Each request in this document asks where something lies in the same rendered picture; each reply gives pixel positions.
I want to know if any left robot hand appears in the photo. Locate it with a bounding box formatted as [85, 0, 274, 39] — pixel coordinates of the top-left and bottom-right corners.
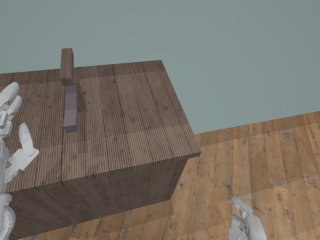
[0, 82, 39, 194]

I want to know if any right robot hand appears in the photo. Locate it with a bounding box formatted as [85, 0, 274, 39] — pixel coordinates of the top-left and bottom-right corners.
[228, 197, 268, 240]

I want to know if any counter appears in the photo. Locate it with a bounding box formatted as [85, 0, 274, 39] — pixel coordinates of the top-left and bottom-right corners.
[0, 48, 202, 240]

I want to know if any left robot forearm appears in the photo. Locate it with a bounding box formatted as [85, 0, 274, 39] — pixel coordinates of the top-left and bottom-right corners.
[0, 193, 16, 240]

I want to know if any tap lever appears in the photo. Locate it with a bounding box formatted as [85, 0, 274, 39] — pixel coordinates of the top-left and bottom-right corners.
[63, 85, 79, 133]

